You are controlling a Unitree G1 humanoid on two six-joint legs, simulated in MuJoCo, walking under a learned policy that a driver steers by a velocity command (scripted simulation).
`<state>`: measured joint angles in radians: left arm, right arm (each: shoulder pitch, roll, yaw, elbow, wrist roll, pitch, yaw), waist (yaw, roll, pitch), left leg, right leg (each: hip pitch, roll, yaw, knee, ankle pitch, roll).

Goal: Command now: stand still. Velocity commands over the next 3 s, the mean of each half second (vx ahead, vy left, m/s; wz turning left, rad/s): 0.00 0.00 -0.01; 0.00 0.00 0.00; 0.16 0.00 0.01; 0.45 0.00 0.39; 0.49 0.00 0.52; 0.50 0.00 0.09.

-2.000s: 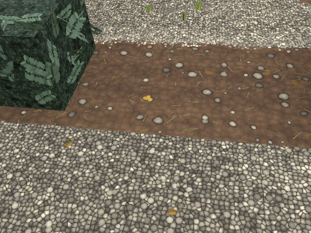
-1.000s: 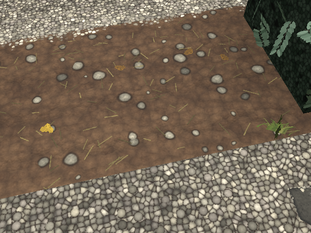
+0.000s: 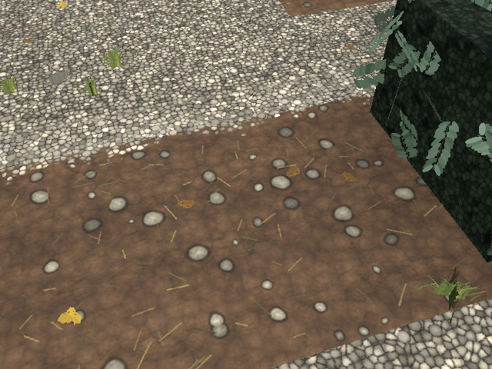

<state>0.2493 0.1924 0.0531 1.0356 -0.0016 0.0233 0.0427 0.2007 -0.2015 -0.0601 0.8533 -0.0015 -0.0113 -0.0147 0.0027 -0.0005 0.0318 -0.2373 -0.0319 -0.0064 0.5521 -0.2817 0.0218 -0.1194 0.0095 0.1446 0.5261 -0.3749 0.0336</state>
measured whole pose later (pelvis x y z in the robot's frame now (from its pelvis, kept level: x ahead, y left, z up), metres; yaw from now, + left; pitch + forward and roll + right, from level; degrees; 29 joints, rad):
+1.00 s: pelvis -0.01 +0.01 +0.00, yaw +1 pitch -2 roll +0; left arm 0.34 0.15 0.05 1.12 0.00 0.00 0.06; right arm 0.23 -0.18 -0.04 1.01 0.01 0.00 -0.03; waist 0.00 0.00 0.04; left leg -0.25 -0.04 -0.01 0.53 -0.25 0.04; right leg -0.12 -0.01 0.13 0.49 -0.34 0.05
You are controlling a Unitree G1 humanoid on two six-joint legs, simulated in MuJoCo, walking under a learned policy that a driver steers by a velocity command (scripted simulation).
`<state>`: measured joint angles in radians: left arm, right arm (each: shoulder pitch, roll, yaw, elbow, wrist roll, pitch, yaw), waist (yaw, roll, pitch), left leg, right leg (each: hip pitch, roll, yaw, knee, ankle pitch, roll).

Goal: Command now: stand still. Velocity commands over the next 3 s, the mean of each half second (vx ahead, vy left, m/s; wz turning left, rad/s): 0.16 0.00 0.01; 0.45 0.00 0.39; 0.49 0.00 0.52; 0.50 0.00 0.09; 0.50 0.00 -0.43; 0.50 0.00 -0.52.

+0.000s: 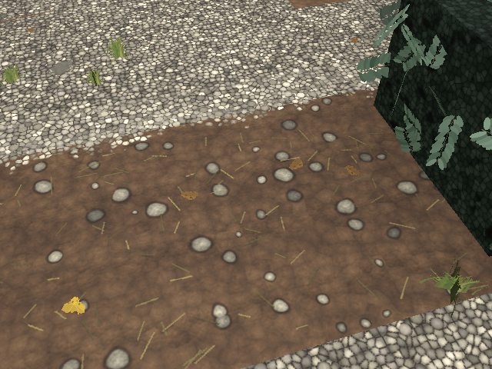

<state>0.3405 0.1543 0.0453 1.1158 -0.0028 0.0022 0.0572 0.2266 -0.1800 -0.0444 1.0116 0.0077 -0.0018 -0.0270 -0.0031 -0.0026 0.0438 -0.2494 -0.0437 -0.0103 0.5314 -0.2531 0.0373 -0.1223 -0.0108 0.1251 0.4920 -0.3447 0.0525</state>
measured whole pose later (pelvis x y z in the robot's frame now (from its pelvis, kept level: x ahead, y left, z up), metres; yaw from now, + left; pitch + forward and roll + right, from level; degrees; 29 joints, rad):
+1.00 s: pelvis +0.29 +0.02 -0.01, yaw +14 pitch +2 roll +1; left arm 0.35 0.22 0.03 0.93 -0.02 -0.14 0.01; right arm 0.09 -0.25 -0.06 0.81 0.01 -0.07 0.04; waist 0.01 -0.01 0.05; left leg -0.43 -0.12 0.04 0.55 -0.16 0.12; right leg -0.32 -0.03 0.03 1.30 -0.39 -0.01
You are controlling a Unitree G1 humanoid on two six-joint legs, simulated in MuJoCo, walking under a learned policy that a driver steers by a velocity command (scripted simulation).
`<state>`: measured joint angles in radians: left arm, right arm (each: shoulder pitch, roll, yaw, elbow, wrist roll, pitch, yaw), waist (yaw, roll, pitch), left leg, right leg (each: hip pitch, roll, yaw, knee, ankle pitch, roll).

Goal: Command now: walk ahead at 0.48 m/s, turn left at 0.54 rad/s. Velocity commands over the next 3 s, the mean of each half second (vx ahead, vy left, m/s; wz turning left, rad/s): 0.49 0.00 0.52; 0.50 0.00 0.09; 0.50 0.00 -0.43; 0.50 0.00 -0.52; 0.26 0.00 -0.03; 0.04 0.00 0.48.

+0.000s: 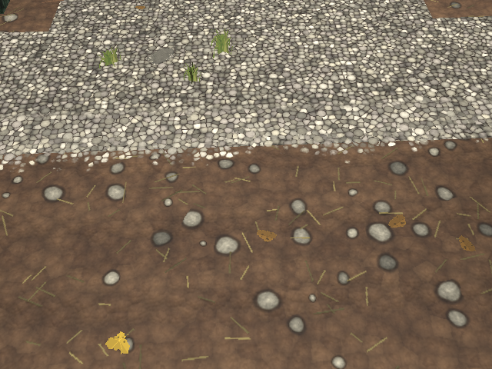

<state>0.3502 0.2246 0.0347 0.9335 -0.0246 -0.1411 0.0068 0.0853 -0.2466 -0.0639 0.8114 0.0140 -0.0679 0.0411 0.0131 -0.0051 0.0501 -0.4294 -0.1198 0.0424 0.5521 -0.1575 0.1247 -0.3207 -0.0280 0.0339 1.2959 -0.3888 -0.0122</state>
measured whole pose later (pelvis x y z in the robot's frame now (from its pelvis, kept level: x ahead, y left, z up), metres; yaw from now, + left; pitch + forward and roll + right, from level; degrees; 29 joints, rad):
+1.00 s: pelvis +0.52 +0.09 +0.02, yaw +17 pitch +2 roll +0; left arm 0.32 0.30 0.04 0.81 -0.03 -0.08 0.00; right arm 0.19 -0.26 -0.04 0.75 0.00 -0.08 0.03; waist 0.01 -0.04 0.01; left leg -0.30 -0.03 0.06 0.44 -0.18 0.06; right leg -0.46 -0.06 0.03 1.14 -0.35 -0.01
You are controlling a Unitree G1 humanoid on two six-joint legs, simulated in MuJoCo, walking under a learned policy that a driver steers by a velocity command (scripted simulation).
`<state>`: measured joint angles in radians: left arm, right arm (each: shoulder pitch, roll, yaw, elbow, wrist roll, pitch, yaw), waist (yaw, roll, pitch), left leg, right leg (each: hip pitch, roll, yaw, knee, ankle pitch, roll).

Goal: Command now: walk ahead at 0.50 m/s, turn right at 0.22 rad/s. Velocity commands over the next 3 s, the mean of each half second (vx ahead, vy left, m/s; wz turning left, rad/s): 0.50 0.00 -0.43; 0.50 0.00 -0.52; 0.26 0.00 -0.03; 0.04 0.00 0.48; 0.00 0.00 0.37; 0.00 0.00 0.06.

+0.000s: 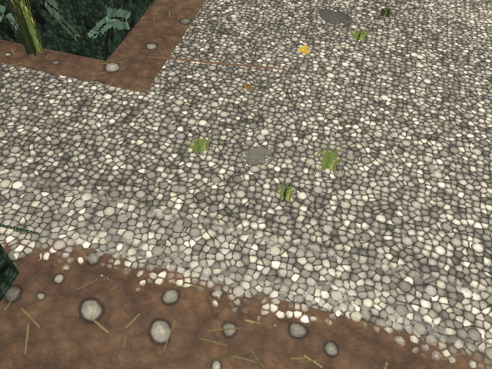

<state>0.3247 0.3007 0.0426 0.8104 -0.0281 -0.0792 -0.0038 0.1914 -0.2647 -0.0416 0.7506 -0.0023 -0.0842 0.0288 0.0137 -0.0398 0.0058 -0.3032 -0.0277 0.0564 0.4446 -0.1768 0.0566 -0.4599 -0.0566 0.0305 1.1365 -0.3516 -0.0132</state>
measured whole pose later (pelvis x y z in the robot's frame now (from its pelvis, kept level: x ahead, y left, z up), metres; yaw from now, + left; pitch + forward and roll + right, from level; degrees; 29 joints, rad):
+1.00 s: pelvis +0.54 -0.11 -0.01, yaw -32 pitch +2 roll +1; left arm 0.34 0.30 0.05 0.70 -0.02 -0.03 0.01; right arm 0.18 -0.27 -0.05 0.73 -0.01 -0.11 0.02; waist 0.01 -0.04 0.00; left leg -0.36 -0.04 0.00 0.51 -0.19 0.03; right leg -0.39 0.05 0.11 1.15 -0.43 -0.03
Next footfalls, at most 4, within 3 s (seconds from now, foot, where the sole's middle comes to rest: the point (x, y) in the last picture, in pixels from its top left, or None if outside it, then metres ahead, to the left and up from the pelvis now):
0.40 right None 0.36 -0.17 -0.78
0.88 left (272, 303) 0.68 -0.07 -0.78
1.32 right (380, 291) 0.73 -0.39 -0.78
1.74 left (294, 272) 0.78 -0.13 -0.78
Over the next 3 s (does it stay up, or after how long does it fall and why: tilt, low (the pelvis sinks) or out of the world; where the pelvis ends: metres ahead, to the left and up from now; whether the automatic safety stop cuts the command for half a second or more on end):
stays up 0.71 -0.20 0.00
